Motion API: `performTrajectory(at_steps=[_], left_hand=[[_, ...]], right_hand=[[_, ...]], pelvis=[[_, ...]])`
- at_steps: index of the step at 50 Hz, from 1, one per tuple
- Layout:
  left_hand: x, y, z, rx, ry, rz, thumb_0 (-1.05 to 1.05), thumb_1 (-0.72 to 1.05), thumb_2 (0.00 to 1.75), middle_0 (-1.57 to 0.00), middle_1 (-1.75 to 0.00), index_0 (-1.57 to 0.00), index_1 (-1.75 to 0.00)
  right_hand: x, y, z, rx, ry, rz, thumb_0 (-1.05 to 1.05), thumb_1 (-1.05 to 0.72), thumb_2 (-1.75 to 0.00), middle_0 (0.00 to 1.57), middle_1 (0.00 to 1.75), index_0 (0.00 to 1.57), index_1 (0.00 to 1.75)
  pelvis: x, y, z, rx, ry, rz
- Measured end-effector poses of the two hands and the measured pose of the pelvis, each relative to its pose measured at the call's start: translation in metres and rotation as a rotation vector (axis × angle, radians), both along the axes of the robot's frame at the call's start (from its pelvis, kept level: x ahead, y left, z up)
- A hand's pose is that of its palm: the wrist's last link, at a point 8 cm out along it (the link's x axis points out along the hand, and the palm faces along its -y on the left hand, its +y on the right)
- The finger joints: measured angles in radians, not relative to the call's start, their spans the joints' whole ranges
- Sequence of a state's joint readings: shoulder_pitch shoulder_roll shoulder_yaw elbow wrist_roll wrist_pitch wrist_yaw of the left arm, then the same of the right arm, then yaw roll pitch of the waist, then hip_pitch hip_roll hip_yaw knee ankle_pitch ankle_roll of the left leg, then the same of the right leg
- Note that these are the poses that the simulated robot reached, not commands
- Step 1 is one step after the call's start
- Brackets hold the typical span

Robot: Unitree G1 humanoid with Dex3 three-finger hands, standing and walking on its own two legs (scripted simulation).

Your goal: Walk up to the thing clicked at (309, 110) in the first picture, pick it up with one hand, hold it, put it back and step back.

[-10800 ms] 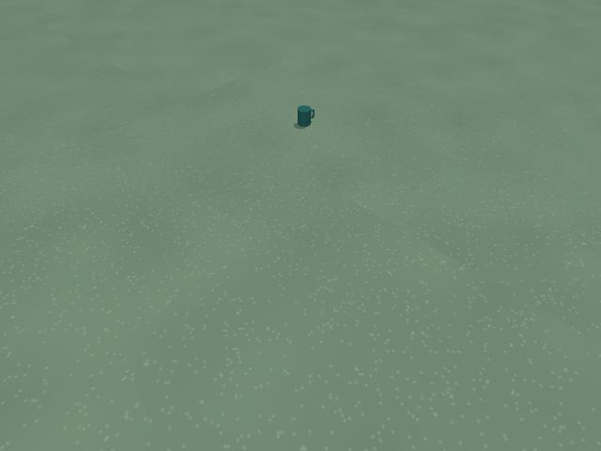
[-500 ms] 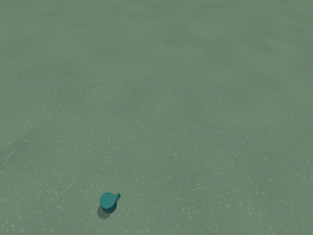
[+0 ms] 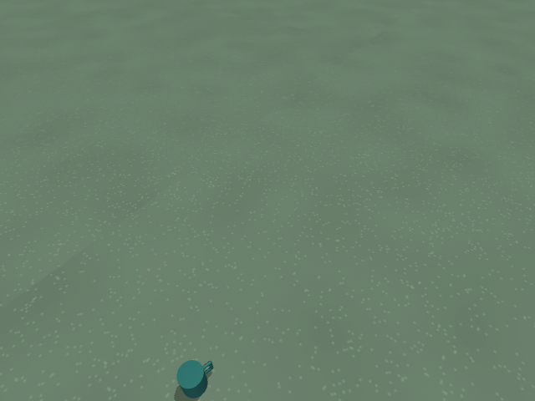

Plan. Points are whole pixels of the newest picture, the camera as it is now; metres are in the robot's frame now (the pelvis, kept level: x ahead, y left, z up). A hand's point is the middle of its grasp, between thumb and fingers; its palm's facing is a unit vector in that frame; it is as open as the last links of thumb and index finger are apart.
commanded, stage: walk up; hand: left
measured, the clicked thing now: (197, 375) +0.42 +0.25 -0.72
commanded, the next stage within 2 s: none
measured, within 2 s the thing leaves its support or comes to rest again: neither
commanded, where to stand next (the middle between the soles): +0.03 +0.02 m, yaw +1 degrees
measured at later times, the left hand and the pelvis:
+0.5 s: hand out of the picture +0.09 +0.26 -0.15, palm faces -0.02 -0.94 -0.35, open 7.4 cm; pelvis +0.01 +0.00 +0.00, yaw -1 degrees
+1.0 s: hand out of the picture +0.08 +0.25 -0.15, palm faces -0.03 -0.94 -0.35, open 7.4 cm; pelvis +0.00 +0.00 +0.00, yaw -1 degrees
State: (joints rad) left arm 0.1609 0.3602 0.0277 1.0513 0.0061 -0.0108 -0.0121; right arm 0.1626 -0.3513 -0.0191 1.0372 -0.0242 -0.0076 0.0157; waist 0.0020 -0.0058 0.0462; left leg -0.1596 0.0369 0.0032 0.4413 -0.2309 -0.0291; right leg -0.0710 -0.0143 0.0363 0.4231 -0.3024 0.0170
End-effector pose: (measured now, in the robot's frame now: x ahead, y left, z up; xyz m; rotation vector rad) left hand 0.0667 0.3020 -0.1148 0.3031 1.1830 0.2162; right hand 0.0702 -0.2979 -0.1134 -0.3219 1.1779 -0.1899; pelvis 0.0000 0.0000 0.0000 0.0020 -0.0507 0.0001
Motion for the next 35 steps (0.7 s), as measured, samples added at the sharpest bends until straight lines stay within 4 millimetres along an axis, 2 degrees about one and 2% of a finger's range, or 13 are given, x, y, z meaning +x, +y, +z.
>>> performTrajectory(at_steps=[7, 14, 35], left_hand=[[0.019, 0.000, -0.002, -0.004, -0.007, -0.019, 0.01, 0.91, 0.90, -0.21, -0.30, -0.20, -0.30], [0.027, -0.001, -0.001, 0.000, -0.010, -0.029, 0.01, 0.91, 0.90, -0.21, -0.30, -0.20, -0.30], [0.010, -0.002, 0.001, 0.016, 0.025, -0.025, 0.01, 0.91, 0.90, -0.21, -0.30, -0.20, -0.30]], right_hand=[[0.009, -0.003, 0.006, -0.018, -0.007, -0.018, 0.01, -0.91, -0.90, 0.20, 0.30, 0.21, 0.30], [0.015, -0.004, 0.006, -0.020, -0.020, -0.036, 0.01, -0.91, -0.90, 0.20, 0.30, 0.21, 0.30], [0.001, -0.001, -0.003, 0.010, 0.012, -0.047, 0.01, -0.91, -0.90, 0.20, 0.30, 0.21, 0.30]], pelvis=[[0.006, 0.001, 0.001, 0.000, 0.005, -0.008], [0.009, 0.002, 0.001, -0.001, 0.000, -0.012], [0.002, -0.001, 0.001, 0.000, -0.011, -0.017]])
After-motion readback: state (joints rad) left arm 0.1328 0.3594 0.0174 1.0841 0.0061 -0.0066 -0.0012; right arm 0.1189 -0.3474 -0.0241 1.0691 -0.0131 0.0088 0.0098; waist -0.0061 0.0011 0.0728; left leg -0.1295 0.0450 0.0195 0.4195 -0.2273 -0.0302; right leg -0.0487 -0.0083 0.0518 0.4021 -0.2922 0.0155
